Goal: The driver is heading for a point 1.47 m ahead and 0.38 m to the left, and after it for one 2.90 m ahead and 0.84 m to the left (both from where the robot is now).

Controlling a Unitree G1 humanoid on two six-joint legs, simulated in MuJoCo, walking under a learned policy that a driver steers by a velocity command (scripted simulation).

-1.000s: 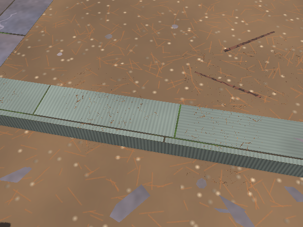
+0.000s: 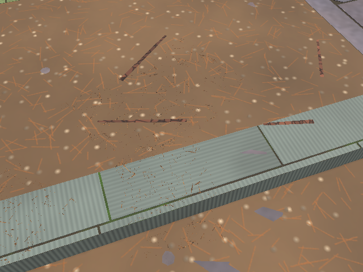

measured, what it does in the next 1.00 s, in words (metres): steps on the spot, turning left: left foot, then right foot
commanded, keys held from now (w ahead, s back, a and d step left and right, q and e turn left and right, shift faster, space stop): no key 0.06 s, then q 0.88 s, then no key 0.02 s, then w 0.04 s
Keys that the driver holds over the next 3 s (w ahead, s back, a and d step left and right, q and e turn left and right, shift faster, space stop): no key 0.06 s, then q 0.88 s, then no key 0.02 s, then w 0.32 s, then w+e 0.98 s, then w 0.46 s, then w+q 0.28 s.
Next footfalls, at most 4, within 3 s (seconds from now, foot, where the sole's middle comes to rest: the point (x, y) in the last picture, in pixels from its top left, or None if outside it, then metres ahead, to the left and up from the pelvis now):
0.44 left None -0.01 0.10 -0.77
0.96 right None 0.10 -0.10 -0.77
1.36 left None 0.05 0.19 -0.77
1.86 right None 0.42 0.12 -0.77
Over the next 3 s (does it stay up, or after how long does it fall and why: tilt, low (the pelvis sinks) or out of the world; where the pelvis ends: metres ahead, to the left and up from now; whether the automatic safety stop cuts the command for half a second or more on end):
stays up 0.86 0.18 0.10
